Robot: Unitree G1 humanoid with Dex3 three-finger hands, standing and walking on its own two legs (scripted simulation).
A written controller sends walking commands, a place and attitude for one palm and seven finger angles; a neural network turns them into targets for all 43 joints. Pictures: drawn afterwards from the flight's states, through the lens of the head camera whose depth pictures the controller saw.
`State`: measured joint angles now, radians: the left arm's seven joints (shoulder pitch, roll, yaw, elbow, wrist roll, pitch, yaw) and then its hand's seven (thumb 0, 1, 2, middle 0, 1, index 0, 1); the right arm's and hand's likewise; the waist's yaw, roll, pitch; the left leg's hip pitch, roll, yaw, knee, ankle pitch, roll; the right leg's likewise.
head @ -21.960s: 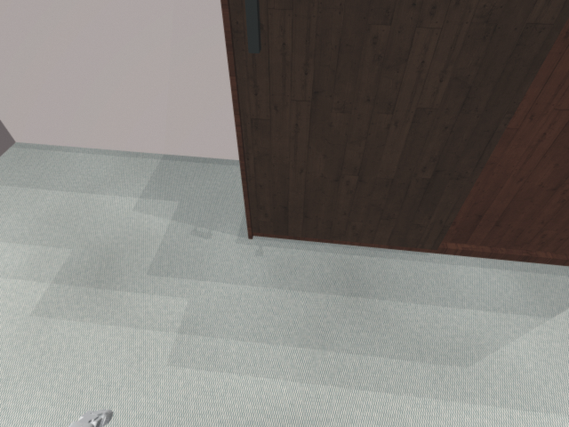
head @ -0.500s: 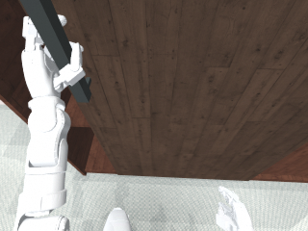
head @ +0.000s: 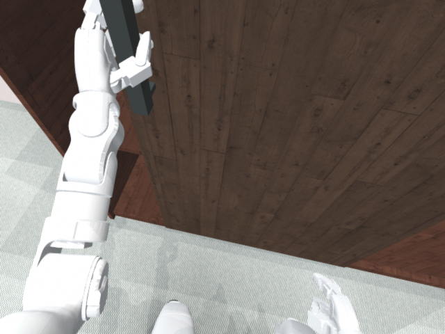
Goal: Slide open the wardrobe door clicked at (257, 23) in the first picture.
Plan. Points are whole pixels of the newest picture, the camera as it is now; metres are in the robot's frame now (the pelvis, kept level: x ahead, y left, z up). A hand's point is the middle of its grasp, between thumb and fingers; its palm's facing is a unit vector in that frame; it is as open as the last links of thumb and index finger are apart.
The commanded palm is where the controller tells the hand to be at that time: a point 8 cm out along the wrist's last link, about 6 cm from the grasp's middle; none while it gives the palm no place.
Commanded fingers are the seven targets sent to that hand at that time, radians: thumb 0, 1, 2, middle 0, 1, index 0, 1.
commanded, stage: step sideways, sliding the door along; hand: left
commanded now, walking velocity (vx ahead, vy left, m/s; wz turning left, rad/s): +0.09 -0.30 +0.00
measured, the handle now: (134, 38) +0.45 +0.24 +0.22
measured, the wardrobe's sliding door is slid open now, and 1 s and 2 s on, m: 0.25 0.42 0.63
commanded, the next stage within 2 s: none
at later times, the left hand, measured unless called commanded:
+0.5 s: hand (189, 70) +0.42 +0.15 +0.21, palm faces +0.37 -0.93 -0.06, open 7.0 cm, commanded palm +0.38 +0.12 +0.19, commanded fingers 0.00 0.90 0.90 -0.45 -1.40 -0.45 -1.40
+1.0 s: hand (262, 86) +0.41 +0.05 +0.21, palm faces +0.35 -0.94 -0.05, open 7.2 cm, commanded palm +0.38 +0.03 +0.19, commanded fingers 0.00 0.90 0.90 -0.45 -1.40 -0.45 -1.40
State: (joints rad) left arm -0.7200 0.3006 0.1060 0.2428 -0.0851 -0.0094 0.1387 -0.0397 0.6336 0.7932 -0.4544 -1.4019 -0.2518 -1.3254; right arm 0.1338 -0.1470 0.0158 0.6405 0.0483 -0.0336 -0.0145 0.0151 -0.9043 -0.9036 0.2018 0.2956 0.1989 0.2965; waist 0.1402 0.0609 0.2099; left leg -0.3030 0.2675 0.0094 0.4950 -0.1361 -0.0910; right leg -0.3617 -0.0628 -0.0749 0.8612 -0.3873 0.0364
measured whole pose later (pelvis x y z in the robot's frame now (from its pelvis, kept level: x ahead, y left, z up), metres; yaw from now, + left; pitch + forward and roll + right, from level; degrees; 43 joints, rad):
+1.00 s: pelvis +0.06 -0.16 +0.00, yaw +4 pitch -2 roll -3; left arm -0.44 0.20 0.13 -0.15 -0.04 -0.04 0.15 -0.09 0.65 0.76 -0.46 -1.40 -0.16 -1.20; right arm 0.11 -0.24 -0.06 0.60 0.04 -0.07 0.01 0.02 -0.91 -0.90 0.20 0.29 0.19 0.30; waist 0.11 0.05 0.22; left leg -0.23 0.15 0.13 0.57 -0.30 -0.01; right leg -0.46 0.00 -0.04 1.01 -0.48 0.02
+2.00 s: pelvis +0.04 -0.41 -0.02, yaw +4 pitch -2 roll -3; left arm -0.56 0.30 0.23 0.09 -0.07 -0.04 0.18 -0.12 0.63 0.80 -0.46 -1.40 -0.13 -1.21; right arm 0.08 -0.21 0.00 0.61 0.06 -0.06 0.00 0.01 -0.90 -0.90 0.20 0.30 0.20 0.30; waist 0.09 0.10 0.19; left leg -0.42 0.23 -0.03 0.88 -0.52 -0.07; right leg -0.25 -0.04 -0.13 0.62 -0.35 0.03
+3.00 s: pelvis +0.00 -0.50 -0.01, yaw -6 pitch -1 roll -1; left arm -0.52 0.68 0.53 0.72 -0.02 -0.12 0.11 -0.17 0.61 0.74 -0.46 -1.40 -0.19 -1.27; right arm 0.36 -0.27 0.02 0.71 0.05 -0.05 -0.10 0.02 -0.91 -0.90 0.20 0.30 0.20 0.30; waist -0.06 -0.01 -0.02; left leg -0.32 0.07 0.09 0.53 -0.19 0.00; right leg -0.23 -0.02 -0.06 0.52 -0.31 0.01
